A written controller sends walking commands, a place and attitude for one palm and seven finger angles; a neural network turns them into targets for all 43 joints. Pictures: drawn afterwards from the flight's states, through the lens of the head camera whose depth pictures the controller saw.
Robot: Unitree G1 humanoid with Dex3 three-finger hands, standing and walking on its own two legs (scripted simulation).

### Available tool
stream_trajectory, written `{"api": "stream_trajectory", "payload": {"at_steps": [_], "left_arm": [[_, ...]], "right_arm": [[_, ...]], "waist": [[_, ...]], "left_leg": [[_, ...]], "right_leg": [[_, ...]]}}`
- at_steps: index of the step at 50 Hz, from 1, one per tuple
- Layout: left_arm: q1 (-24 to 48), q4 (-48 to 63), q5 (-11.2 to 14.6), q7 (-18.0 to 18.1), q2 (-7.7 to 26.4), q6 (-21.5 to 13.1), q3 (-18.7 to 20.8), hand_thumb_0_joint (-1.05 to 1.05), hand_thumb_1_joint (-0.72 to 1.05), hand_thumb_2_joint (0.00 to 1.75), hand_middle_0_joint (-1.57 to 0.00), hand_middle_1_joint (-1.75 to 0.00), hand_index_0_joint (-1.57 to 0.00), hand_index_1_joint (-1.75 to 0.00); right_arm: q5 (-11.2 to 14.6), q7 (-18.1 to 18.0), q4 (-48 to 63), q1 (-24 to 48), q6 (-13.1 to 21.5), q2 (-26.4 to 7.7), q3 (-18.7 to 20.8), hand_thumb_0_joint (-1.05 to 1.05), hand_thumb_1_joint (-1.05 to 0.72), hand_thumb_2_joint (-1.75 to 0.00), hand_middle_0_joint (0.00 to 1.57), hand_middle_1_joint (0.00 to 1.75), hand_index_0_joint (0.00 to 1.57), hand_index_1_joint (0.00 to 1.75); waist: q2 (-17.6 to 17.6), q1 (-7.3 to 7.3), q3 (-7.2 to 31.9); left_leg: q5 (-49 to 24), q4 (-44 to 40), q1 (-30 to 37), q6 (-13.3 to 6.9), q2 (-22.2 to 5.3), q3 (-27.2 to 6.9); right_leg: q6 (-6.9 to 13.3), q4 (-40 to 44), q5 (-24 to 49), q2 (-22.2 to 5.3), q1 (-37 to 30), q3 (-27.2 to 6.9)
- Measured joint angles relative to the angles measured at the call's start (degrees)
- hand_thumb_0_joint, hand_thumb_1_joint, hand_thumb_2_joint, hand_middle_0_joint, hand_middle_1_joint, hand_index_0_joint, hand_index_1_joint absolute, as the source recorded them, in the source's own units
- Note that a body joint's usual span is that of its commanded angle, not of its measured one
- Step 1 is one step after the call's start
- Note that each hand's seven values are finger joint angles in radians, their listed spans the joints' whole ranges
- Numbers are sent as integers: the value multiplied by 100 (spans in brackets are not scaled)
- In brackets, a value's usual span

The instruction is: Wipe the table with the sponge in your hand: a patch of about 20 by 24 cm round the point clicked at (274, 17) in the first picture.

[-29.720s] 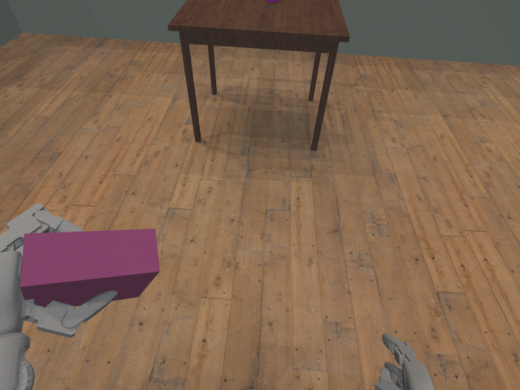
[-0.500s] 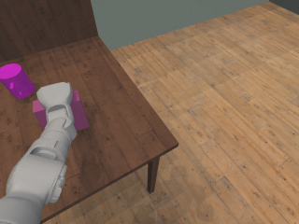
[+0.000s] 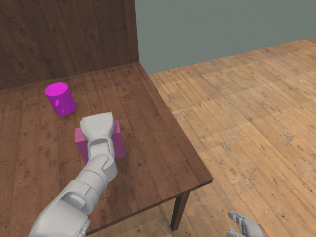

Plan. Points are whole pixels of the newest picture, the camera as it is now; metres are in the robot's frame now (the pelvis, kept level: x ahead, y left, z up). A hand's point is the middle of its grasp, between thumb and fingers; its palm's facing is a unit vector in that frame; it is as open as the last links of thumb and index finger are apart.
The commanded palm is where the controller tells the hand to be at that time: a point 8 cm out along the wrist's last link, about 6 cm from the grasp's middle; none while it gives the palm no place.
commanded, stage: wipe back along the third lane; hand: left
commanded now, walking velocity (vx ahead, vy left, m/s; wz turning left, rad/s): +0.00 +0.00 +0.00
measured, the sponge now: (103, 147) +0.37 +0.21 -0.02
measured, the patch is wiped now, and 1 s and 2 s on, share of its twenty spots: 0.95 0.95 0.95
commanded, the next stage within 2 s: slide back across to the middle lane in 1.80 s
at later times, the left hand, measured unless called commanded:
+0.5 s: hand (107, 154) +0.32 +0.18 +0.03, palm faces -0.02 -0.03 -1.00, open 9.7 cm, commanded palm +0.27 +0.15 +0.06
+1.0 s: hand (112, 165) +0.29 +0.15 +0.02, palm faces -0.02 -0.04 -1.00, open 9.7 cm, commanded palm +0.25 +0.14 +0.06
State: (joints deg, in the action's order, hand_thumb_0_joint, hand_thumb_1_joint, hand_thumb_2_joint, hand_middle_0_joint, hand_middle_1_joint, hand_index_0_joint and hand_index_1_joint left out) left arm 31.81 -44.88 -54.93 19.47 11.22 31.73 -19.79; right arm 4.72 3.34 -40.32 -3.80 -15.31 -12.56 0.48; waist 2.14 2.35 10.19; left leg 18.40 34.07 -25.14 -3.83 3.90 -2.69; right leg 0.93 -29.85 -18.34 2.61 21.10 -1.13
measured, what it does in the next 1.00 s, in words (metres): stands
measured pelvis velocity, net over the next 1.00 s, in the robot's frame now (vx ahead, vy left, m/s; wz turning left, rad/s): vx -0.01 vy -0.04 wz -0.02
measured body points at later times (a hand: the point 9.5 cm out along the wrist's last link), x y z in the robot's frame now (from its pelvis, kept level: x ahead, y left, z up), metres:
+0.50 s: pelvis -0.01 -0.02 +0.00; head -0.02 -0.04 +0.45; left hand +0.32 +0.17 +0.08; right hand +0.18 -0.25 -0.10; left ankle -0.03 +0.07 -0.73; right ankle -0.05 -0.12 -0.73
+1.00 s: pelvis -0.01 -0.04 +0.00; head -0.03 -0.07 +0.45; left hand +0.29 +0.15 +0.08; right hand +0.20 -0.27 -0.09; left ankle -0.03 +0.07 -0.73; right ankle -0.05 -0.12 -0.73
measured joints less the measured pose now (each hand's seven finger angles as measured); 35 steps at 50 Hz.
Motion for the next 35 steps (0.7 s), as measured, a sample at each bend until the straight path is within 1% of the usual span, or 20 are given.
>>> {"api": "stream_trajectory", "payload": {"at_steps": [6,12,16,19,24,35], "left_arm": [[-366,491,-62,-150,24,118,-120,0,-44,106,-71,-146,-71,-146],[-834,1015,-108,-214,113,137,-191,1,-44,106,-71,-146,-71,-146],[-1107,1316,-109,-227,151,211,-245,2,-44,106,-71,-146,-72,-146],[-1184,1403,-84,-237,140,295,-270,2,-44,106,-71,-146,-72,-146],[-1284,1490,-59,-281,138,332,-230,2,-44,106,-71,-146,-72,-146],[-1428,1546,-27,-351,150,277,-136,2,-44,106,-71,-146,-72,-147]], "right_arm": [[34,-16,128,130,-62,-10,-65,1,-90,-90,19,30,20,30],[61,3,199,124,-87,-48,-101,1,-90,-90,19,30,20,30],[85,12,214,99,-103,-86,-111,1,-90,-90,19,30,20,30],[96,-7,198,86,-111,-115,-118,1,-90,-90,19,30,20,30],[106,-42,178,68,-104,-147,-123,1,-90,-90,19,30,19,30],[122,-133,160,54,-36,-177,-121,1,-90,-90,19,30,19,30]], "waist": [[-7,25,-55],[26,30,-86],[54,22,-131],[60,24,-176],[75,22,-217],[107,35,-264]], "left_leg": [[-2,-74,198,23,-6,-13],[-4,-122,359,51,-35,17],[-25,-160,462,76,-58,37],[-57,-192,517,98,-70,43],[-116,-240,565,140,-97,57],[-195,-321,646,234,-161,51]], "right_leg": [[31,41,-8,2,-182,20],[40,64,-18,24,-320,-8],[62,63,-5,43,-397,-29],[83,51,9,53,-429,-34],[126,26,41,78,-436,-46],[219,6,83,139,-461,-40]]}}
